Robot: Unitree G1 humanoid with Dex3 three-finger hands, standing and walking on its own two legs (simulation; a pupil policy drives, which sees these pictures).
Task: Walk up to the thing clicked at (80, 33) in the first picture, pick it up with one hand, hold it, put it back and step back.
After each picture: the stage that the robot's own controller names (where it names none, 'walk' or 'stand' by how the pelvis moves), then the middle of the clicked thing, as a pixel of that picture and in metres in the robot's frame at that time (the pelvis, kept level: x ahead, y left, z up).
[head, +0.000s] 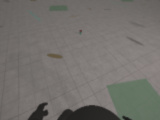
stand; (80, 32) +2.02 +0.25 -0.72
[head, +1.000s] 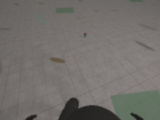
walk; (85, 35) +1.89 +0.24 -0.71
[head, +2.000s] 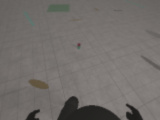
walk; (78, 46) +1.27 +0.29 -0.71
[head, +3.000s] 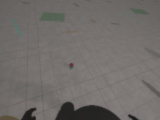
walk; (71, 66) +0.83 +0.25 -0.70
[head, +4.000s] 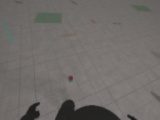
walk; (70, 79) +0.56 +0.19 -0.69
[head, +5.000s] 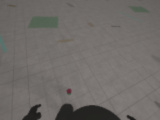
walk; (69, 91) +0.38 +0.17 -0.71
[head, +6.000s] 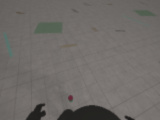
stand; (70, 98) +0.32 +0.17 -0.72
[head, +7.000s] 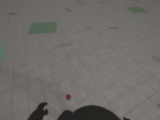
stand; (68, 97) +0.33 +0.20 -0.73
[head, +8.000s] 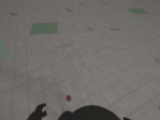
stand; (68, 98) +0.32 +0.20 -0.73
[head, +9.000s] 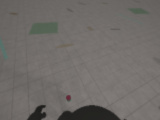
stand; (68, 98) +0.32 +0.20 -0.73
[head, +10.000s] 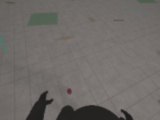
go down; (69, 91) +0.34 +0.19 -0.72
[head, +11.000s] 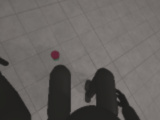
go down; (55, 56) +0.41 +0.22 -0.29
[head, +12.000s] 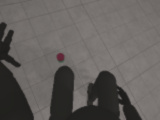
close in; (60, 58) +0.41 +0.21 -0.30
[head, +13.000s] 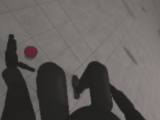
close in; (30, 53) +0.40 +0.25 -0.22
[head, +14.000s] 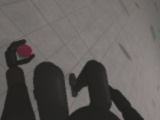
close; (24, 53) +0.39 +0.26 -0.22
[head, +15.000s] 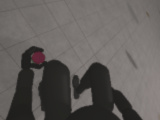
lift; (37, 58) +0.34 +0.23 -0.20
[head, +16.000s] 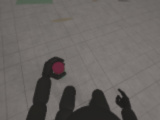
lift; (59, 71) +0.31 +0.18 +0.00
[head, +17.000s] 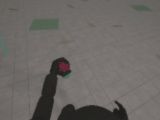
hold; (65, 70) +0.33 +0.16 +0.03
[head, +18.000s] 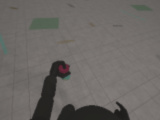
hold; (64, 72) +0.32 +0.16 +0.01
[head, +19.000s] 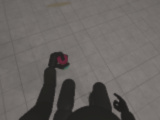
crouch; (63, 62) +0.38 +0.17 -0.08
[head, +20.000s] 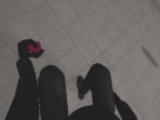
lower; (36, 50) +0.41 +0.25 -0.20
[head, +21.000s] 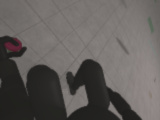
lower; (15, 48) +0.42 +0.27 -0.23
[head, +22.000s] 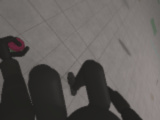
lower; (17, 48) +0.42 +0.27 -0.23
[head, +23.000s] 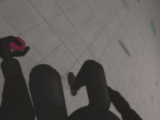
lower; (18, 48) +0.42 +0.27 -0.23
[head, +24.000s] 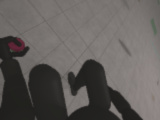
rest; (18, 48) +0.42 +0.27 -0.22
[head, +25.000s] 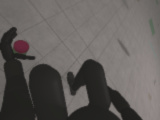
open; (20, 49) +0.41 +0.26 -0.23
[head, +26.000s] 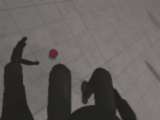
stand; (53, 55) +0.42 +0.22 -0.27
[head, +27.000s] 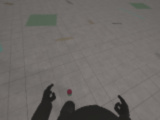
stand; (69, 92) +0.36 +0.15 -0.64
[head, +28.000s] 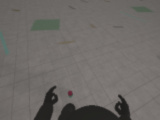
stand; (70, 94) +0.37 +0.17 -0.66
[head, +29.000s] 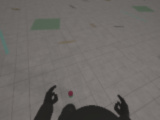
stand; (70, 94) +0.36 +0.16 -0.67
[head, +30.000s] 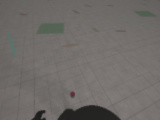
walk; (72, 95) +0.39 +0.17 -0.72
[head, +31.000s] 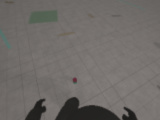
walk; (75, 80) +0.49 +0.15 -0.70
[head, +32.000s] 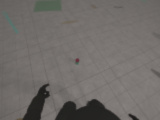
walk; (77, 61) +0.78 +0.15 -0.69
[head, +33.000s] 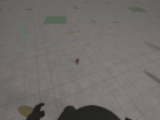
stand; (77, 61) +1.01 +0.21 -0.70
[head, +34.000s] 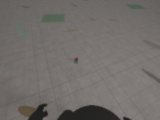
stand; (76, 60) +1.01 +0.21 -0.73
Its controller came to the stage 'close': yes
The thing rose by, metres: 0.71
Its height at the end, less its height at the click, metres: +0.00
